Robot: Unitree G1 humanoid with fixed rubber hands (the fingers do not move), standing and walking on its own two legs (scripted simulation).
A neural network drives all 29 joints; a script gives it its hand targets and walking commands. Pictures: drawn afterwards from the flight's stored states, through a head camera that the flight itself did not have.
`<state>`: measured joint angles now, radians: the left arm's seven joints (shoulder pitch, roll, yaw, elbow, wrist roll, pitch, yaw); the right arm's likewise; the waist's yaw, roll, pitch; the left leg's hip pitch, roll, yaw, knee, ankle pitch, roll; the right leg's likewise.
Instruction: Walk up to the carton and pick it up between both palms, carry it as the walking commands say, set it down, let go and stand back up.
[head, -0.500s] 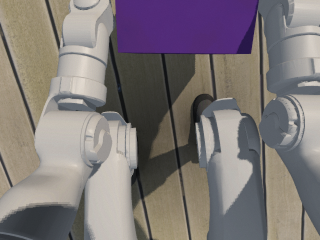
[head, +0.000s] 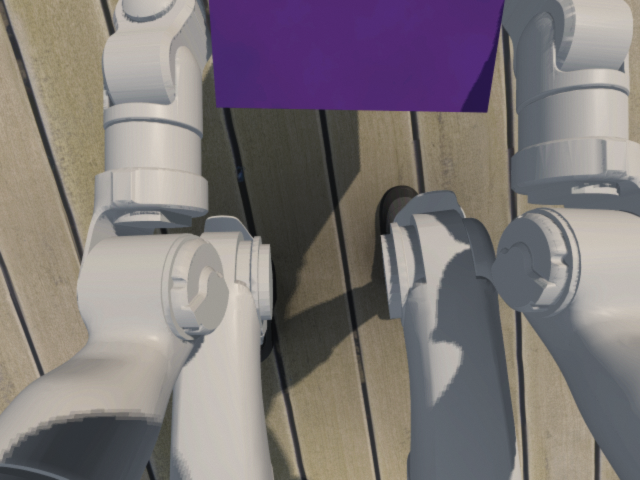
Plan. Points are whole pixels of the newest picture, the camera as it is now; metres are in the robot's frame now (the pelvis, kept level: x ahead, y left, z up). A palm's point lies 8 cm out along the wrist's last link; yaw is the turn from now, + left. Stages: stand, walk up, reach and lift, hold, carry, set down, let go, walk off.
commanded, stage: reach and lift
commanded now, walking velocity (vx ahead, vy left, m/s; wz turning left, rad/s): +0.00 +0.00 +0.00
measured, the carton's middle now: out of the picture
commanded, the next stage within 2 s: none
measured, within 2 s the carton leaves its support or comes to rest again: neither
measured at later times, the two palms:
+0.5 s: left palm out of the picture +0.55 +0.07 -0.05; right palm out of the picture +0.52 -0.21 -0.04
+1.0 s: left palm out of the picture +0.53 +0.08 +0.03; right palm out of the picture +0.50 -0.21 +0.03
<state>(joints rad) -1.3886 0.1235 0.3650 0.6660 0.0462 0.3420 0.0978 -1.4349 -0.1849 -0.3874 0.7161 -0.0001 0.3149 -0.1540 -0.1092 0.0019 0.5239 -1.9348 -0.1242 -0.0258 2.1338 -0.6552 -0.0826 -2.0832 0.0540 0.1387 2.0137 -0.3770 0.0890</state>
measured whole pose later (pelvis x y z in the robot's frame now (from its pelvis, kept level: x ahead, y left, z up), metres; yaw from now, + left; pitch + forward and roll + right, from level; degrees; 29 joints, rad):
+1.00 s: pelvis -0.02 +0.00 +0.09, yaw -1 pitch +19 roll +3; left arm -1.28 0.07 0.39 0.55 0.06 0.42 0.07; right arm -1.30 -0.10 -0.42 0.54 -0.07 0.42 -0.14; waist -0.08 0.01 0.52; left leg -1.59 -0.11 -0.04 1.83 -0.57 -0.06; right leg -1.71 0.05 0.13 1.71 -0.33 0.08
